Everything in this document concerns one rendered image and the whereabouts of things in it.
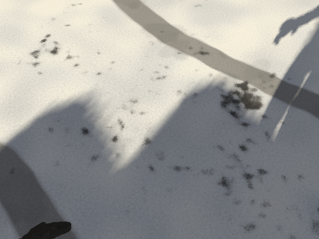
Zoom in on left robot hand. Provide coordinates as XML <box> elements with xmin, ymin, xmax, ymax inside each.
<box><xmin>19</xmin><ymin>221</ymin><xmax>72</xmax><ymax>239</ymax></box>

